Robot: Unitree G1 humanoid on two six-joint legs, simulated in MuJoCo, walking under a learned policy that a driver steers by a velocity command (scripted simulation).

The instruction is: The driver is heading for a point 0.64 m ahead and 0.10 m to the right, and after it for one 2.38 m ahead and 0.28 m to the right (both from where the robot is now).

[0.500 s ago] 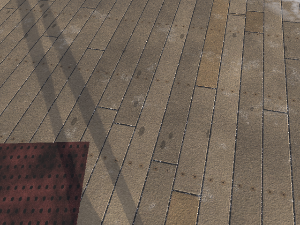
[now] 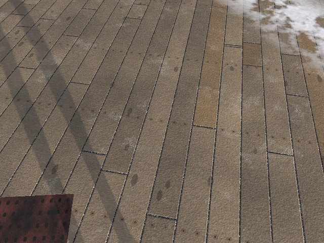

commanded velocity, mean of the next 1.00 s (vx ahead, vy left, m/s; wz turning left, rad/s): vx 0.47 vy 0.00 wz -0.13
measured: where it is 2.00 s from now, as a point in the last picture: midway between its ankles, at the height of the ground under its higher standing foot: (196, 156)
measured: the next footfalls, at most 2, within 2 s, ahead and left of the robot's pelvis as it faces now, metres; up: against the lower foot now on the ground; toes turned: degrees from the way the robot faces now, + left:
right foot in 0.20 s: +0.09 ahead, -0.14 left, +0.00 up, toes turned -11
left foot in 0.68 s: +0.47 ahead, -0.08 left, +0.00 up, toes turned -13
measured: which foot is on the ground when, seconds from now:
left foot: down 0.00-0.20, up 0.22-0.66, down 0.68-1.00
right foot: up 0.00-0.18, down 0.20-0.68, up 0.70-1.00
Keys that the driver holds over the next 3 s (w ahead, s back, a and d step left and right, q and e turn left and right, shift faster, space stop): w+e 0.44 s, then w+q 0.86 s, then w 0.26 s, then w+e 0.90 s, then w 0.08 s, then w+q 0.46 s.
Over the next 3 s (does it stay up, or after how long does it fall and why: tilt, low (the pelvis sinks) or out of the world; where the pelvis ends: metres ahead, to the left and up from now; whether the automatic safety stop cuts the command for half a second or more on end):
stays up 1.52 -0.20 -0.01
